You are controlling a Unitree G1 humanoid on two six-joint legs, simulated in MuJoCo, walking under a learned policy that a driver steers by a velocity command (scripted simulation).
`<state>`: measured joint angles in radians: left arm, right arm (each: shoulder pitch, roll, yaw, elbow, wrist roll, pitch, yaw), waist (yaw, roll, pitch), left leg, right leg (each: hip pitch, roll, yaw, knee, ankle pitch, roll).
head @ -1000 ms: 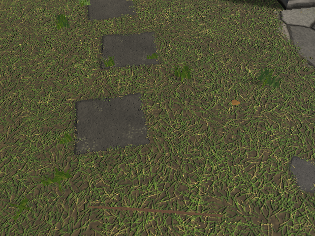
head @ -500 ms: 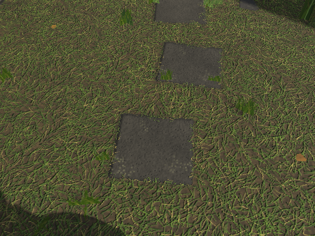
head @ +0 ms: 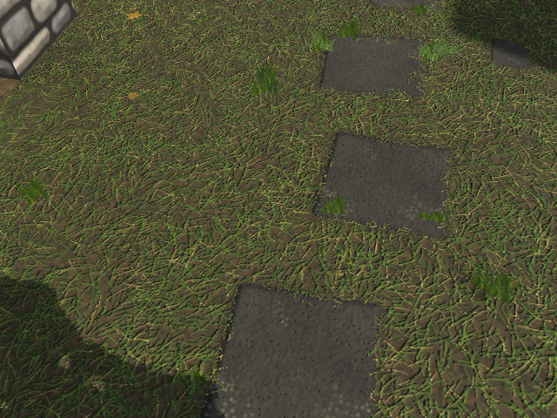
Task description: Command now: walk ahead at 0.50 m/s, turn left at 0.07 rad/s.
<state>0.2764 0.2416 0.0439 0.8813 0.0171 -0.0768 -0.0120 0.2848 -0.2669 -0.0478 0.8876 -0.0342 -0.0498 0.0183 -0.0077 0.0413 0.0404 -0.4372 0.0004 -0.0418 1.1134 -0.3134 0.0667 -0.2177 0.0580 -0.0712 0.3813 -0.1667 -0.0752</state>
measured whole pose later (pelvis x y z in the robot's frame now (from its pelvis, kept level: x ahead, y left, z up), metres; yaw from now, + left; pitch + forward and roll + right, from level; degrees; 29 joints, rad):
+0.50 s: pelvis +0.25 +0.06 +0.00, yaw +0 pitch +0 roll -1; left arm 0.30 0.24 0.04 0.94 0.02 -0.05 0.00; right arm 0.20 -0.23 -0.03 0.89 -0.02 -0.08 0.01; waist 0.02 -0.03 0.06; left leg -0.27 -0.03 0.09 0.41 -0.15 0.08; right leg -0.38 -0.01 0.00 1.09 -0.39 -0.05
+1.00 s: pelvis +0.35 +0.04 +0.00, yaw +0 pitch -2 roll +0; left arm 0.22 0.17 0.00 1.04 0.00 -0.02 0.04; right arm 0.29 -0.17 0.00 1.07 -0.01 -0.02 -0.03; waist -0.01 0.01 0.03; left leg -0.06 -0.03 0.07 0.37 -0.28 0.05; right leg -0.21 0.01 -0.05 0.42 -0.18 -0.04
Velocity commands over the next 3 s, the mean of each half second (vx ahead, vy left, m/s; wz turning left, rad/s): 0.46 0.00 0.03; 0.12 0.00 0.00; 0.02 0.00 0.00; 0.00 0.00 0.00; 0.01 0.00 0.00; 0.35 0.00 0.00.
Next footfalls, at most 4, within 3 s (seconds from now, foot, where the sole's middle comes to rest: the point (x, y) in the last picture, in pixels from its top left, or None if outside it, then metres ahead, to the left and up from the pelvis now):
0.34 left None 0.34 0.12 -0.78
0.80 right None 0.42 -0.06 -0.78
2.80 right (342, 379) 0.58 -0.10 -0.78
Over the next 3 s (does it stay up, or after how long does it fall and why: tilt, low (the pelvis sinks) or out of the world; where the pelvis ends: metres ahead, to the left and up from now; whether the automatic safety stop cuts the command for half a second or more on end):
stays up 0.55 -0.03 0.00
